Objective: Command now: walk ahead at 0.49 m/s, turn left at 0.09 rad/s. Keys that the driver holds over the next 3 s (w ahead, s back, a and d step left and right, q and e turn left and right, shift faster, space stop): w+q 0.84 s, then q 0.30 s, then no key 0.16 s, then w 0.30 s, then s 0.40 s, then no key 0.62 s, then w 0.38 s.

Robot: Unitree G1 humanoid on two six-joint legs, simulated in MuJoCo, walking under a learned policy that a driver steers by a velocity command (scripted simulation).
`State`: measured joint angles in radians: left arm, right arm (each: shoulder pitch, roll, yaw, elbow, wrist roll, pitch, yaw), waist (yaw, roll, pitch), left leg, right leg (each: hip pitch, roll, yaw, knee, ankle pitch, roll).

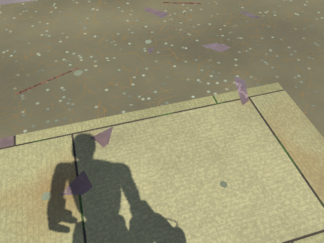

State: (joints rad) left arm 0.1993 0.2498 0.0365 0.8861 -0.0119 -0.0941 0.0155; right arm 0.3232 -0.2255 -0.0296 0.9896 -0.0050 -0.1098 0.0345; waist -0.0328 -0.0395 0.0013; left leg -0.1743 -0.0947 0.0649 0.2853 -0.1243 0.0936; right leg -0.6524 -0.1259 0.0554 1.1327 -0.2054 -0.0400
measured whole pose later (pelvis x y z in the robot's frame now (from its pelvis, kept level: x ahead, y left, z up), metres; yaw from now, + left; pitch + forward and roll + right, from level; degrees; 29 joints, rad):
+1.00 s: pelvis +0.47 +0.09 -0.01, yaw +32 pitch +2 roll -1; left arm 0.13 0.29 0.06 0.78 0.00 -0.11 0.02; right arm 0.24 -0.27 -0.08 0.73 0.00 -0.05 0.03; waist -0.01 -0.03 0.07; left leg -0.33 -0.10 -0.01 0.45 -0.15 0.11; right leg -0.57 -0.09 0.05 1.18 -0.37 0.03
